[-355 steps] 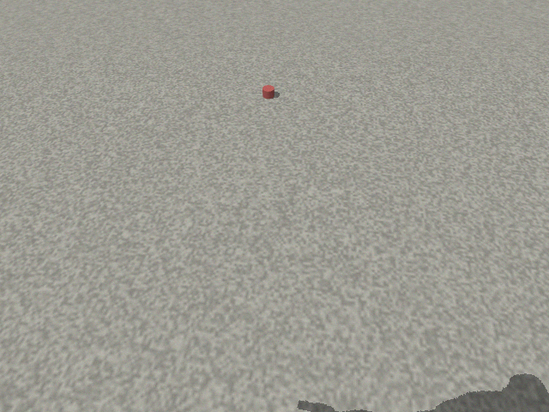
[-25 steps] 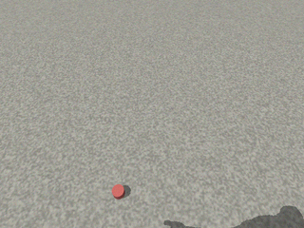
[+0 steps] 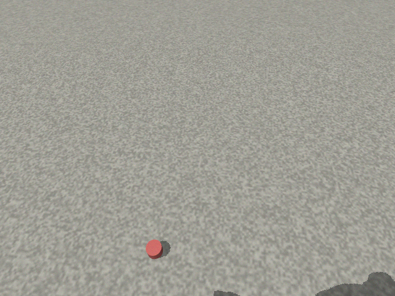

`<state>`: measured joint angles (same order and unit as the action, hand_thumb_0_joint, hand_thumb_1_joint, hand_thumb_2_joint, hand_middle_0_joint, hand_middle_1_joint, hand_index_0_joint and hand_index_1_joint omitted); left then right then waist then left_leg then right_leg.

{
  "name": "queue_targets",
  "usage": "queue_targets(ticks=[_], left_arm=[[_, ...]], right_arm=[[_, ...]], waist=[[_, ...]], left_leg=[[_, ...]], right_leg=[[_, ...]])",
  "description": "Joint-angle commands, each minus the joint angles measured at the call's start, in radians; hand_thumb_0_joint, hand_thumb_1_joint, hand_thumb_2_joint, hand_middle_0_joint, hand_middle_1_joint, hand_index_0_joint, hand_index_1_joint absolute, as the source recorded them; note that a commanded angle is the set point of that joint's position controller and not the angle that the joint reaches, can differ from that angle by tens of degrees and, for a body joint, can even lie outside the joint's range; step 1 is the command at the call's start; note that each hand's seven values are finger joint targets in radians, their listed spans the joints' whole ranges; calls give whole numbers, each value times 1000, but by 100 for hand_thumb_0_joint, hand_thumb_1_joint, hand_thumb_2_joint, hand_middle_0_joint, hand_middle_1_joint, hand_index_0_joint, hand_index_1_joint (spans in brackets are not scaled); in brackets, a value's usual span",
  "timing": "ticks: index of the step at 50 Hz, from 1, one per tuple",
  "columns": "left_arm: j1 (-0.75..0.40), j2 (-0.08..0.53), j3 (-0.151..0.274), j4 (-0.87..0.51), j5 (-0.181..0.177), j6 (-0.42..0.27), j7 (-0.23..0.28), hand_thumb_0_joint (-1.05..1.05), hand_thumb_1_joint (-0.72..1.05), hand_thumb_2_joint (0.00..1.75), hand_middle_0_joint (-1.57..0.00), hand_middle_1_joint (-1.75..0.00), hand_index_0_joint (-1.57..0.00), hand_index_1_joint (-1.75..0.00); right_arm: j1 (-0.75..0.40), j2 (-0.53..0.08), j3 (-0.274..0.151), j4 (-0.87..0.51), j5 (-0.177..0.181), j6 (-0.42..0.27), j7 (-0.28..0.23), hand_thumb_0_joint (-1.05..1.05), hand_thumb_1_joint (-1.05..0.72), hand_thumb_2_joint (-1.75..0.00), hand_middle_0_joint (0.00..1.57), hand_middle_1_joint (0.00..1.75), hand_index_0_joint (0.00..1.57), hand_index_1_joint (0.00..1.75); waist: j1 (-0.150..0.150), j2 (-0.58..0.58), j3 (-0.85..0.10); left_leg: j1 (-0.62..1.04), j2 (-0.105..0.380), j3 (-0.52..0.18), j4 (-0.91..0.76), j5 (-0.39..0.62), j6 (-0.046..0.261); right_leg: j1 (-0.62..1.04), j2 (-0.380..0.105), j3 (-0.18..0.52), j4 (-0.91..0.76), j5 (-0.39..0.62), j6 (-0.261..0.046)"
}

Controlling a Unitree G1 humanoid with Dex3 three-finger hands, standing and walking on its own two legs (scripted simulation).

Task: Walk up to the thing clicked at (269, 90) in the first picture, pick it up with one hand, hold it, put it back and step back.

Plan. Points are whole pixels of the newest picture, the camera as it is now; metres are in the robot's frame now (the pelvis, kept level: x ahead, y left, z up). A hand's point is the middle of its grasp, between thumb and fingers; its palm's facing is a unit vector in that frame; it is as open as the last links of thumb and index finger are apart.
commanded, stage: stand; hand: left
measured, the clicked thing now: (154, 249) +0.44 +0.24 -0.76
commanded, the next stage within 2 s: none
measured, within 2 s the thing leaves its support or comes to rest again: neither
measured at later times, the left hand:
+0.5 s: hand out of the picture +0.08 +0.25 -0.16, palm faces -0.03 -0.94 -0.34, open 7.4 cm
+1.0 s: hand out of the picture +0.08 +0.25 -0.16, palm faces -0.03 -0.94 -0.34, open 7.4 cm
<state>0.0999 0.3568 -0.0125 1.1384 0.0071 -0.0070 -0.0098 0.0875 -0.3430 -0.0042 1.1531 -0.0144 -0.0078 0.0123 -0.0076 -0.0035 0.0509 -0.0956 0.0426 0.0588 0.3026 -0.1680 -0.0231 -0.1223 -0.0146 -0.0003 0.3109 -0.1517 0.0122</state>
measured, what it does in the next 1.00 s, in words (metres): stands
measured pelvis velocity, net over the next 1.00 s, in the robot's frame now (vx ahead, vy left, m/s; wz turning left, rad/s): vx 0.01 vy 0.00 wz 0.01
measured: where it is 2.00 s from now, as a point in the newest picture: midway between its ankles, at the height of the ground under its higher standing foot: outside the picture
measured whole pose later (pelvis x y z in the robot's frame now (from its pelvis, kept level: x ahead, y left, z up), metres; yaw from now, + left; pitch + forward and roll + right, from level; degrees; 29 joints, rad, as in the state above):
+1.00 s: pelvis +0.01 +0.00 +0.00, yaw +1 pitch -2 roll +0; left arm 0.11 0.36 -0.01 1.13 0.01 -0.01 -0.01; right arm 0.10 -0.35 0.00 1.14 -0.01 -0.01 0.01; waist 0.00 -0.01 0.05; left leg -0.08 0.04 0.05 0.30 -0.18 -0.02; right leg -0.11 -0.02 -0.01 0.31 -0.17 0.01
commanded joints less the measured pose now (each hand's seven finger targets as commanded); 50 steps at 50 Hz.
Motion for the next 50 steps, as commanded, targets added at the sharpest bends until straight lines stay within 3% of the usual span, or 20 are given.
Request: queue_targets(ticks=[1, 13, 29, 31, 42, 50], left_arm=[[-45, 216, 45, -58, 0, -24, 18, 0, 90, 90, -20, -30, -20, -30], [-37, 211, 46, -61, 0, -23, 16, 0, 90, 90, -20, -30, -20, -30], [-38, 217, 47, -63, 2, -24, 18, 0, 90, 90, -20, -30, -20, -30], [-44, 220, 48, -62, 0, -24, 18, 0, 90, 90, -20, -30, -20, -30], [-36, 215, 48, -64, 1, -25, 19, 0, 90, 90, -20, -30, -20, -30], [-33, 216, 48, -62, 1, -23, 18, 0, 90, 90, -20, -30, -20, -30]], right_arm=[[-43, -211, -42, -58, 4, -15, -11, 0, -90, -90, 20, 30, 20, 30], [-33, -219, -38, -62, 5, -22, -17, 0, -90, -90, 20, 30, 20, 30], [-23, -215, -38, -71, 4, -18, -15, 0, -90, -90, 20, 30, 20, 30], [-19, -215, -37, -69, 3, -17, -15, 0, -90, -90, 20, 30, 20, 30], [-14, -217, -37, -71, 5, -20, -18, 0, -90, -90, 20, 30, 20, 30], [-19, -217, -35, -71, 5, -18, -19, 0, -90, -90, 20, 30, 20, 30]], waist=[[-2, 1, -62], [6, 13, -99], [0, -8, -71], [-1, -7, -60], [-1, 16, -102], [3, 11, -76]], left_leg=[[8, 97, -95, -44, 18, 29], [33, 110, -100, -41, 127, 32], [22, 106, -101, -46, 82, 30], [3, 100, -100, -49, 41, 32], [32, 106, -99, -34, 151, 32], [17, 105, -103, -48, 103, 29]], right_leg=[[-25, -114, 95, -67, 20, -23], [17, -121, 87, -37, 144, -31], [-4, -119, 84, -50, 92, -31], [0, -120, 91, -59, 59, -29], [37, -125, 80, -36, 174, -34], [19, -122, 82, -49, 118, -31]])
